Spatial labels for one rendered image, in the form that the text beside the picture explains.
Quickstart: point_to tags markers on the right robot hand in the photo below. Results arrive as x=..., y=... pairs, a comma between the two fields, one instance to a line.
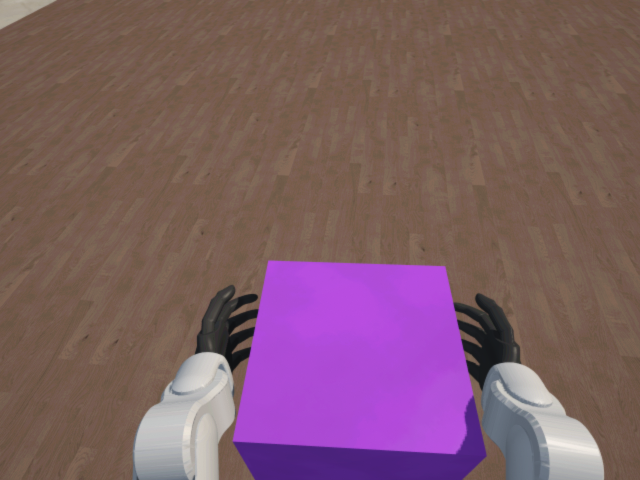
x=497, y=338

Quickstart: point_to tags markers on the robot left forearm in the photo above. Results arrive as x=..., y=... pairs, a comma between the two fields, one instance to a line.
x=178, y=438

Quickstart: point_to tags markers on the robot right forearm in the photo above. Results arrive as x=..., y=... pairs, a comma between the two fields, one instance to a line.
x=530, y=426

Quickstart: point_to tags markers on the carton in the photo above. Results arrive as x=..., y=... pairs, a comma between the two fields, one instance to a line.
x=357, y=372

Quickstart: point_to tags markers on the left robot hand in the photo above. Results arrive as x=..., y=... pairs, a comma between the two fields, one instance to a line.
x=216, y=327

